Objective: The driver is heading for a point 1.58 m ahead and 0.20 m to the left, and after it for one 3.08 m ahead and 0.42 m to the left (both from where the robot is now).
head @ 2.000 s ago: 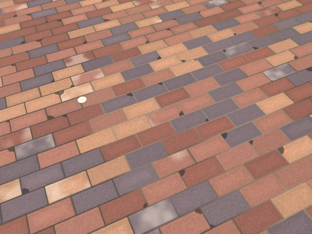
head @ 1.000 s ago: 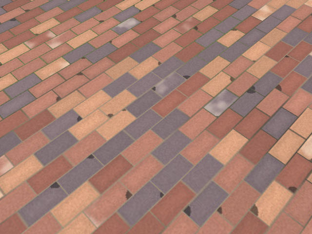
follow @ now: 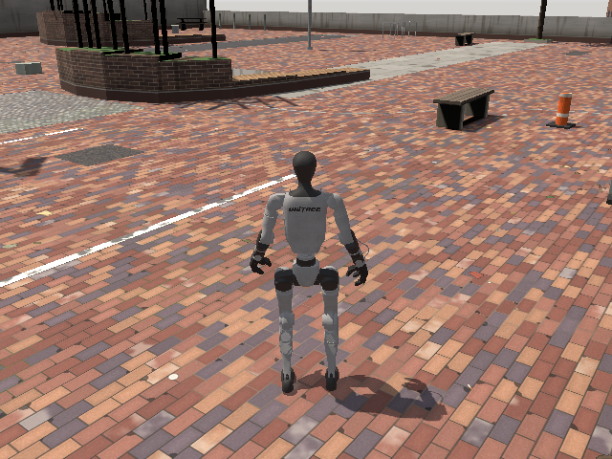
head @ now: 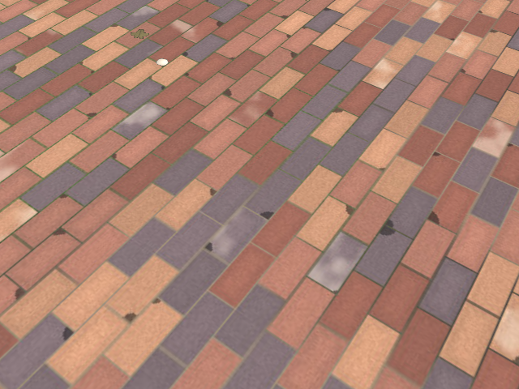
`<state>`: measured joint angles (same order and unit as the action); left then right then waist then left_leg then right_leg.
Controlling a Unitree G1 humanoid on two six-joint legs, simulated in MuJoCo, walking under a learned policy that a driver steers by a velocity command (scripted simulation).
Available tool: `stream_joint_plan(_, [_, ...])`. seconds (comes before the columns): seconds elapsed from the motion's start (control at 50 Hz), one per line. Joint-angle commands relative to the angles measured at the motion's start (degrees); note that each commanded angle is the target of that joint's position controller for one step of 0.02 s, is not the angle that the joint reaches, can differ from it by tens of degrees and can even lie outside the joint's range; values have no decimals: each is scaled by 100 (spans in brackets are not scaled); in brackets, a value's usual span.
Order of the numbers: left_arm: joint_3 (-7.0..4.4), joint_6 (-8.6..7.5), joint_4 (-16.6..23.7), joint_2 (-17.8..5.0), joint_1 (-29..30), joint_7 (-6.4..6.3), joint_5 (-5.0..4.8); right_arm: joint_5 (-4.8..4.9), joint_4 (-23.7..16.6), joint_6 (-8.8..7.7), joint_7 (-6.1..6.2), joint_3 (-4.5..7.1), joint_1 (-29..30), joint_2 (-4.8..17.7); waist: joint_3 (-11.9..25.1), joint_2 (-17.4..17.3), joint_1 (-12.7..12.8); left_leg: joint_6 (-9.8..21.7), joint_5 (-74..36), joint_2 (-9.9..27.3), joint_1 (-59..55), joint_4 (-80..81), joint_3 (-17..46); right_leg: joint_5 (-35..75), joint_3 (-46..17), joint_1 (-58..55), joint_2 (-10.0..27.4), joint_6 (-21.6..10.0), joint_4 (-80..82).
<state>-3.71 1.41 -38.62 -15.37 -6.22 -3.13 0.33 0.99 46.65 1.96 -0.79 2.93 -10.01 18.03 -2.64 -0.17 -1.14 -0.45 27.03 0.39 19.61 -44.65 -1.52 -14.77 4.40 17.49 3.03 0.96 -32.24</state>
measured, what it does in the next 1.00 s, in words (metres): steps on the spot, turning left: right foot, then left foot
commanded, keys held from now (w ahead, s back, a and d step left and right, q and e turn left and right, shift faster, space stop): q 0.48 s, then no key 0.46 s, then e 0.06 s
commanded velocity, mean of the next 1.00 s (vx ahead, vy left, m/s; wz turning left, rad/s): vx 0.01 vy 0.00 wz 0.36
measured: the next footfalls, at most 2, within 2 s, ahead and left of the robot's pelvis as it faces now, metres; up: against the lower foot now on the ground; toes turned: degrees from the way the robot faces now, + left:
right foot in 0.64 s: +0.07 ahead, -0.10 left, +0.00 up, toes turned +11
left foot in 0.94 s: -0.03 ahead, +0.13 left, +0.00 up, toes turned +17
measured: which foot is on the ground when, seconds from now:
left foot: down 0.00-0.64, up 0.66-0.92, down 0.94-1.00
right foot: down 0.00-0.06, up 0.08-0.62, down 0.64-1.00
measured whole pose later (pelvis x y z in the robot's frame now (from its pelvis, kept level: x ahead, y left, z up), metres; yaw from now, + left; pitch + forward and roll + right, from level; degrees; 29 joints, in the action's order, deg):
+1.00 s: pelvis +0.00 +0.00 +0.01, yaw +22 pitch -1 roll +0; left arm -0.8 -1.4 -48.5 -14.0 -8.4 0.2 0.4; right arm -0.3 45.4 2.6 1.5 2.9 -11.8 16.2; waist -3.3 -0.1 0.6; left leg -1.3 16.1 0.0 9.1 -26.4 4.4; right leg -14.1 -3.8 12.5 -0.5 1.1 -27.6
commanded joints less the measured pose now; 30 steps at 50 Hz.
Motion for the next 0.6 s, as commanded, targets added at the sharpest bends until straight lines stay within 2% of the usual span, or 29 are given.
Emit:
stream_joint_plan(0.02, [-318, -54, 325, -1053, 492, -40, -83, 2, -259, 84, -48, 160, -425, 358, 748, 876, -190, 86, -685, 115, -331, 454, -134, 2523, -973, -409, 1445, -1005, 692])
stream_joint_plan(0.04, [-307, -30, 276, -978, 538, -32, -129, -33, -207, 100, -71, 195, -570, 375, 717, 770, -268, 183, -1274, -30, -687, 988, -232, 1994, -674, -177, 1247, -792, 403])
stream_joint_plan(0.06, [-286, -6, 143, -803, 255, -9, -130, -91, -244, 92, -66, 254, -600, 517, 589, 236, -215, 380, -1981, 23, -1018, 1633, 177, 909, -246, 236, 909, -405, -274])
stream_joint_plan(0.08, [-176, 19, 254, -433, 44, 10, 88, -118, -446, 59, 45, 434, -517, 1319, 421, -1669, 41, 1051, -3824, 1455, -1508, 2407, 2415, -1287, 418, 1556, 61, 285, -1939])
stream_joint_plan(0.1, [-176, -4, 470, -510, 693, -34, 59, -362, -584, -49, -8, 391, -649, 1423, 560, -1672, -374, 2001, -4233, 2134, -1222, 2774, 3472, -2601, -545, 1967, -446, 289, -3078])
stream_joint_plan(0.12, [-233, -14, 399, -696, 617, -54, -18, -381, -633, -175, -23, 349, -471, 1283, 569, -991, -254, 2009, -4078, 1988, -1290, 2695, 3076, -2365, -884, 2069, -310, 227, -3580])
stream_joint_plan(0.14, [-274, -16, 284, -777, 446, -71, -25, -248, -672, -246, 11, 332, -190, 1158, 512, -674, -71, 1715, -3876, 1674, -1362, 2545, 2623, -1842, -955, 2137, -211, 180, -3606])
stream_joint_plan(0.16, [-310, -21, 143, -816, 323, -111, 11, -117, -707, -250, 59, 308, 3, 1036, 530, -436, 9, 1447, -3695, 1453, -1478, 2461, 2382, -1432, -982, 2192, -142, 201, -3483])
stream_joint_plan(0.18, [-330, -26, 92, -846, 258, -134, 30, -37, -729, -231, 113, 273, 91, 951, 580, -467, 55, 1325, -3802, 1337, -1504, 2433, 2251, -1141, -1018, 2098, -107, 247, -3408])
stream_joint_plan(0.2, [-323, -43, 55, -789, 185, -116, 6, -25, -739, -199, 153, 247, 38, 900, 676, -529, 78, 1292, -3971, 1221, -1484, 2433, 2159, -936, -987, 1919, -190, 303, -3483])
stream_joint_plan(0.24, [-297, -74, 15, -686, 108, -80, -53, -40, -768, -165, 214, 244, -103, 862, 810, -532, 50, 1300, -4036, 1130, -1699, 2442, 2091, -674, -982, 1871, -291, 370, -3352])
stream_joint_plan(0.34, [-262, -122, 23, -635, 285, -50, -67, -23, -843, -86, 301, 298, -214, 951, 669, -657, -57, 1284, -3118, 1010, -1806, 2542, 2382, -458, -1075, 1782, -373, 502, -2200])
stream_joint_plan(0.44, [-251, -215, -17, -663, 334, 39, -81, -46, -959, -29, 294, 348, -73, 1008, 503, -819, -92, 1321, -2352, 867, -1280, 2585, 2787, -514, -1139, 1158, -473, 501, -1308])
stream_joint_plan(0.48, [-252, -273, -33, -692, 314, 84, -95, -48, -1006, -3, 275, 364, -9, 1021, 541, -843, -98, 1342, -2500, 847, -1210, 2518, 2978, -579, -1152, 909, -521, 461, -1043])
stream_joint_plan(0.56, [-231, -356, -143, -722, 67, 202, -116, -42, -1053, 51, 249, 313, 149, 906, 753, -867, -68, 1291, -3308, 846, -1261, 2223, 3092, -505, -1000, 260, -479, 328, -345])
stream_joint_plan(0.6, [-212, -394, -250, -662, -189, 269, -97, 12, -1051, 89, 262, 262, 276, 816, 756, -789, 131, 1099, -3336, 659, -1098, 2006, 3015, 276, -852, -372, -468, 170, 739])
Velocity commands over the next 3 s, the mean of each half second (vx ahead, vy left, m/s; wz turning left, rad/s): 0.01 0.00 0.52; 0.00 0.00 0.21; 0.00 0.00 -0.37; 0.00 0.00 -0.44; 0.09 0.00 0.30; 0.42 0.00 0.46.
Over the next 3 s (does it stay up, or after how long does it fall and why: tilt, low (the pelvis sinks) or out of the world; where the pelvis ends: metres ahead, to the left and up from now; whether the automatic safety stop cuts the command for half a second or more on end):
stays up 0.24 0.11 0.02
